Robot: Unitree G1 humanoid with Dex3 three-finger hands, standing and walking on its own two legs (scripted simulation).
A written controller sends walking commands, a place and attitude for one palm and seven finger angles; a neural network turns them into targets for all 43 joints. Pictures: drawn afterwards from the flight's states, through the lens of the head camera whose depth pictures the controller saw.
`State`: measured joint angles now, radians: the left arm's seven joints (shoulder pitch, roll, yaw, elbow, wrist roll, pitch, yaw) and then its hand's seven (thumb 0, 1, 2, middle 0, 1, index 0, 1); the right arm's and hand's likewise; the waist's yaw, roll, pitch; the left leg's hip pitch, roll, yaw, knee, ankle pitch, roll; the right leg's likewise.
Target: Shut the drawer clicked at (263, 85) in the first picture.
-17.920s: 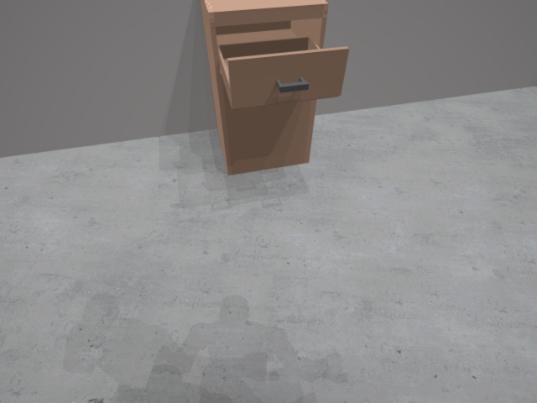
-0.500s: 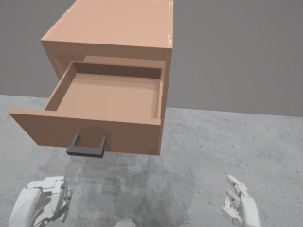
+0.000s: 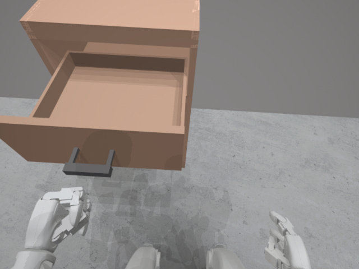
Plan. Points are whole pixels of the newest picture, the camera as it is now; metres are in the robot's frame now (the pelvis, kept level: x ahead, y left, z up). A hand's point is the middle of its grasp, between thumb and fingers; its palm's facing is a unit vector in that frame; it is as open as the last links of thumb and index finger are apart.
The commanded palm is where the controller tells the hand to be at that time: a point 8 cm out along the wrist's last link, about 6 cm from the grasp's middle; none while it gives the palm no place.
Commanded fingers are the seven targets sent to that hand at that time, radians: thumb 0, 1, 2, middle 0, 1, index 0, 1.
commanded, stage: bring the fist close to the handle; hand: left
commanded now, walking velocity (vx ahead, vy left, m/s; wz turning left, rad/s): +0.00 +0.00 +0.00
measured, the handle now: (90, 161) +0.35 +0.23 +0.00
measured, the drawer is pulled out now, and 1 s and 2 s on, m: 0.29 0.29 0.20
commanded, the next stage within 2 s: push the drawer shut in 0.82 s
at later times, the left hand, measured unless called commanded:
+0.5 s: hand (97, 203) +0.25 +0.19 +0.00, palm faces -0.03 -1.00 -0.06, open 3.3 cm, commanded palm +0.23 +0.25 +0.01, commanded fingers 0.00 0.90 0.90 -1.40 -1.60 -1.40 -1.60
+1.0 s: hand (96, 203) +0.25 +0.19 +0.00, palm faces -0.03 -1.00 -0.06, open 3.3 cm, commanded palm +0.24 +0.25 +0.01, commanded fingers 0.00 0.90 0.90 -1.40 -1.60 -1.40 -1.60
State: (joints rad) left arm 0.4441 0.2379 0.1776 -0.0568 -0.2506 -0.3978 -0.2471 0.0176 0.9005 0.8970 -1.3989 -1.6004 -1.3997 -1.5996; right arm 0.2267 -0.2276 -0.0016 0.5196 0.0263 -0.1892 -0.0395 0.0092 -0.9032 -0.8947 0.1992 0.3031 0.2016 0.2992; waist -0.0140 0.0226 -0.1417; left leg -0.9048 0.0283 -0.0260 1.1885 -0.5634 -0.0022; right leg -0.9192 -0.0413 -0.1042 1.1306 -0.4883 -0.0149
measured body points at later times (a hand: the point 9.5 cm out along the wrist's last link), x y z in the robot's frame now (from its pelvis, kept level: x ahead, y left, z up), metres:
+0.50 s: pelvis -0.01 +0.00 -0.03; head +0.10 +0.01 +0.40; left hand +0.25 +0.25 +0.00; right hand +0.18 -0.24 -0.12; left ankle +0.01 +0.12 -0.65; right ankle +0.03 -0.12 -0.65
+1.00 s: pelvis -0.01 +0.01 -0.03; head +0.10 +0.02 +0.41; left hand +0.25 +0.25 +0.01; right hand +0.18 -0.24 -0.12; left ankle +0.01 +0.12 -0.65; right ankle +0.03 -0.12 -0.65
